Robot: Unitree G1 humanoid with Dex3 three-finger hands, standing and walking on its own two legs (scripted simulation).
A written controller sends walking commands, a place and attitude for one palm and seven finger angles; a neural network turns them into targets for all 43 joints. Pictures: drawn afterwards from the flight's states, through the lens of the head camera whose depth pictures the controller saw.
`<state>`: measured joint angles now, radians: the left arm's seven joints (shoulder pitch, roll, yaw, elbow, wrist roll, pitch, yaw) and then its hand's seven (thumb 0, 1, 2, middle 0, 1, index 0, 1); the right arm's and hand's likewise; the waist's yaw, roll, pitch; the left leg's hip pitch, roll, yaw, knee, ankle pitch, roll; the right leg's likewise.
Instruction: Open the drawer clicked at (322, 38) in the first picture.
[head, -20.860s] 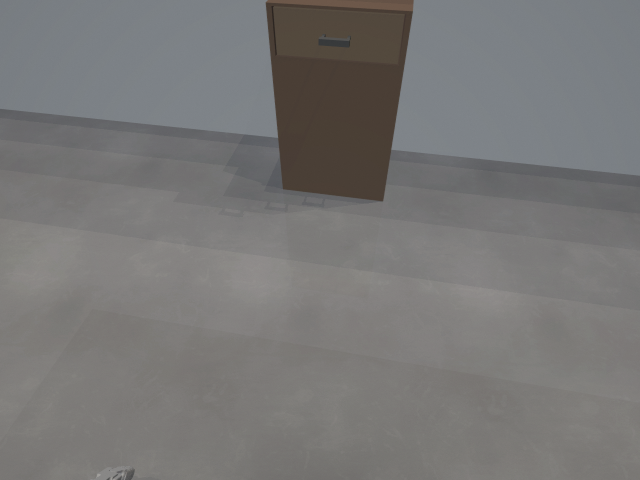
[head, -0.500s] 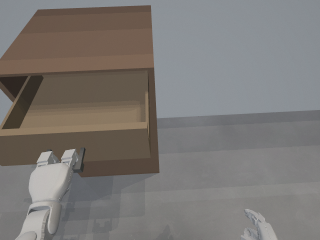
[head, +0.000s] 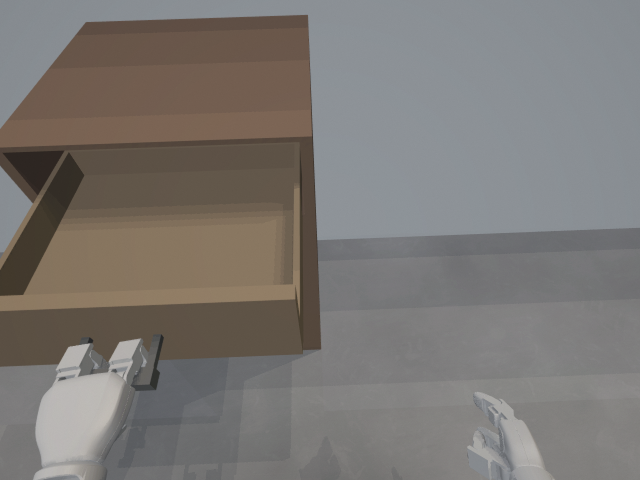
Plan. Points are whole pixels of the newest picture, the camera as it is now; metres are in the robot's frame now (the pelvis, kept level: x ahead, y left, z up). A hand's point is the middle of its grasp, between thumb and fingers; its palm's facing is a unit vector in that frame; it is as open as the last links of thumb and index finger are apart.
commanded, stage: pull the drawer open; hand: left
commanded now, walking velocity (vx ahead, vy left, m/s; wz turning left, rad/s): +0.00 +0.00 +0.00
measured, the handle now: (115, 362) +0.25 +0.28 +0.01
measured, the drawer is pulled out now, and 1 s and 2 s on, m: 0.28 0.30 0.30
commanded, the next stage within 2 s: open the thumb to release the handle in 0.40 s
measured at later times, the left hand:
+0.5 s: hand (107, 441) +0.16 +0.26 -0.01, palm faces -0.03 -0.06 -1.00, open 5.7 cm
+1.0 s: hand (110, 438) +0.17 +0.26 -0.01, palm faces -0.02 -0.06 -1.00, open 12.1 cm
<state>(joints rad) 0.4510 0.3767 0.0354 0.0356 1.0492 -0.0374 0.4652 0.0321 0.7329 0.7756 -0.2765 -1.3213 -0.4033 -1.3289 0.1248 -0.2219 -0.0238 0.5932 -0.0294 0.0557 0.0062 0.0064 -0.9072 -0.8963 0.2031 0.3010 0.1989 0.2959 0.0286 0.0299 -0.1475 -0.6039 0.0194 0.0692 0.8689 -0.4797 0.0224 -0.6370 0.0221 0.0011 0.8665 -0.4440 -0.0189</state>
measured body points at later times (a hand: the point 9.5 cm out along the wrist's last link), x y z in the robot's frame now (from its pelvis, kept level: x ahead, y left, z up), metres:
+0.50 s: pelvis +0.00 +0.00 -0.01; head +0.04 -0.02 +0.44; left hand +0.16 +0.26 +0.04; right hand +0.19 -0.24 -0.11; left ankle -0.03 +0.10 -0.70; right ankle -0.01 -0.11 -0.70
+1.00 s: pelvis -0.02 -0.01 +0.00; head +0.02 -0.03 +0.45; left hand +0.16 +0.26 +0.04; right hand +0.19 -0.23 -0.10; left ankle -0.03 +0.10 -0.70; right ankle -0.01 -0.11 -0.70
